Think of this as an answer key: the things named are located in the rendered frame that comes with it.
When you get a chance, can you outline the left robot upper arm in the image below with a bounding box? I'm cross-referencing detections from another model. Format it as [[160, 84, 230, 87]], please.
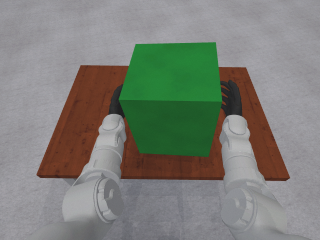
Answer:
[[25, 177, 124, 240]]

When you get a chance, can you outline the left robot hand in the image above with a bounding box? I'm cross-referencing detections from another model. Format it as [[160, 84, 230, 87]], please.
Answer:
[[108, 84, 125, 119]]

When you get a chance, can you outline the carton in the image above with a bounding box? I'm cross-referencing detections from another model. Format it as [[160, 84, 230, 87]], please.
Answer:
[[118, 42, 223, 157]]

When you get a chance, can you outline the right robot upper arm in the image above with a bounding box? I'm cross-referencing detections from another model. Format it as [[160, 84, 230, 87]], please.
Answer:
[[220, 186, 312, 240]]

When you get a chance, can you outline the right robot hand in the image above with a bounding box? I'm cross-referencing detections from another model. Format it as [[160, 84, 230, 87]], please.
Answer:
[[220, 80, 243, 117]]

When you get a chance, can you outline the right robot forearm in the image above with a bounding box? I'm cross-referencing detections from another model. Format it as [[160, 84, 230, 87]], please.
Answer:
[[219, 114, 278, 202]]

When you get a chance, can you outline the table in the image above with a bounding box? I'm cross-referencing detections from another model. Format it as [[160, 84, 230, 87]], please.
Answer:
[[36, 65, 290, 186]]

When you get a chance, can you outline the left robot forearm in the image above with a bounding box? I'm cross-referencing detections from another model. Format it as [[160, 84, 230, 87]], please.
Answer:
[[62, 114, 127, 217]]

